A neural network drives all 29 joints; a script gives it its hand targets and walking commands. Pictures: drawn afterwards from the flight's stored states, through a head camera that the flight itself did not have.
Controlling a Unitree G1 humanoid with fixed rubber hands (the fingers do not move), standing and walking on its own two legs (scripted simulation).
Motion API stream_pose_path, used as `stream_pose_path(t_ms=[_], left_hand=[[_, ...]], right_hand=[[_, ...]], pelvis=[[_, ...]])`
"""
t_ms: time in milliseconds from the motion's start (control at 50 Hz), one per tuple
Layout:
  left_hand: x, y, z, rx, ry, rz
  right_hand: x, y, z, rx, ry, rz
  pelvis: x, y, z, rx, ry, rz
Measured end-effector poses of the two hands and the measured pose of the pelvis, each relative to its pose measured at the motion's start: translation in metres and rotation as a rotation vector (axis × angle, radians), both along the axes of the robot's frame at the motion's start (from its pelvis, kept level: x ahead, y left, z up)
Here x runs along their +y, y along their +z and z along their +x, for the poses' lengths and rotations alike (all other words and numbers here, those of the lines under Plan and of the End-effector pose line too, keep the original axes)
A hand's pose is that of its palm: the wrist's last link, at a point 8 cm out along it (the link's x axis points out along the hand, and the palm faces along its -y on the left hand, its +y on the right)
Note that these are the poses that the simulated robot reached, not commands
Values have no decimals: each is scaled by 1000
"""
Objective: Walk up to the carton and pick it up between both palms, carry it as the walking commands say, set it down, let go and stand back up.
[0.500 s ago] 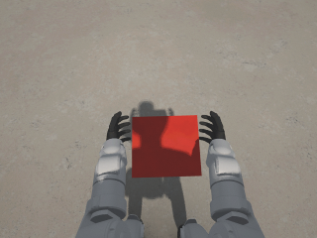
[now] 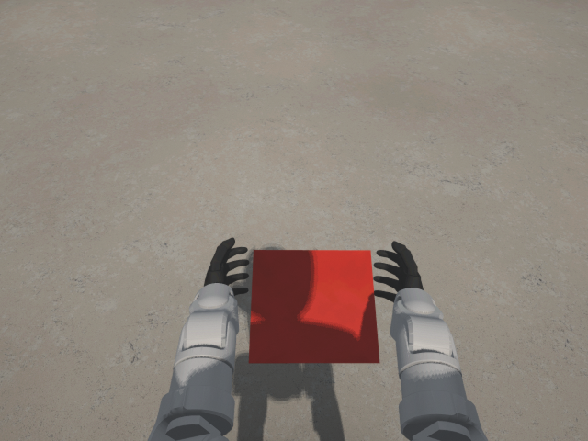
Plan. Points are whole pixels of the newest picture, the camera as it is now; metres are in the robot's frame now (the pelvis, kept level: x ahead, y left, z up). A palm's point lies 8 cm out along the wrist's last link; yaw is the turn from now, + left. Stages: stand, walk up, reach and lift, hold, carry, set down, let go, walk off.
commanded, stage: reach and lift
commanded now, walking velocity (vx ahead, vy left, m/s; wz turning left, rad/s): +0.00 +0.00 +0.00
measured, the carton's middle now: (310, 309) +0.36 -0.01 -0.10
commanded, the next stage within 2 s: hold in 1.44 s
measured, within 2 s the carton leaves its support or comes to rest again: neither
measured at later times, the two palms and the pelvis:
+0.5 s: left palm (213, 277) +0.32 +0.13 +0.07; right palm (427, 286) +0.32 -0.14 +0.07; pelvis +0.01 -0.01 +0.01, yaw +0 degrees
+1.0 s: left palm (211, 280) +0.32 +0.13 +0.07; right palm (426, 288) +0.31 -0.14 +0.07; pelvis +0.00 +0.00 +0.01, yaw +0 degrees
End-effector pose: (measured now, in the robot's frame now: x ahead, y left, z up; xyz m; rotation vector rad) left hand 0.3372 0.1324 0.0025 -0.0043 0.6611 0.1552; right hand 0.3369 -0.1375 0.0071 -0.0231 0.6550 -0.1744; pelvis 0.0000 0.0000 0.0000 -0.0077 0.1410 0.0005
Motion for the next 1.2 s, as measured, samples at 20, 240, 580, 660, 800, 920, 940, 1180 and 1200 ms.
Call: stream_pose_path(t_ms=[20, 240, 580, 660, 800, 920, 940, 1180, 1200], left_hand=[[0, 3, -1, -1, -2, 2], [-2, 34, -7, -14, -16, 16], [-7, 73, -19, -18, -17, 30], [-8, 73, -20, -4, -15, 34], [-7, 70, -22, 7, -7, 46], [-5, 68, -22, 9, -4, 49], [-5, 68, -22, 9, -4, 50], [-5, 69, -21, 10, -18, 53], [-5, 69, -21, 11, -19, 53]], right_hand=[[0, 3, -1, 0, 1, 0], [-3, 30, -9, -5, 14, -7], [-7, 66, -22, 0, 18, -18], [-7, 66, -24, 14, 13, -19], [-5, 64, -25, 24, 12, -25], [-2, 64, -24, 23, 10, -25], [-2, 64, -24, 22, 9, -24], [-3, 66, -25, 15, 7, -25], [-3, 66, -25, 15, 8, -25]], pelvis=[[0, 1, 1, -11, 0, 0], [-3, 10, 6, -125, 3, 4], [-7, 14, 8, -269, 6, 6], [-8, 14, 7, -278, 3, 5], [-7, 13, 3, -273, 0, 2], [-5, 13, 3, -265, -2, 1], [-5, 13, 3, -264, -2, 1], [-2, 13, 5, -263, -7, 2], [-2, 13, 5, -263, -7, 2]])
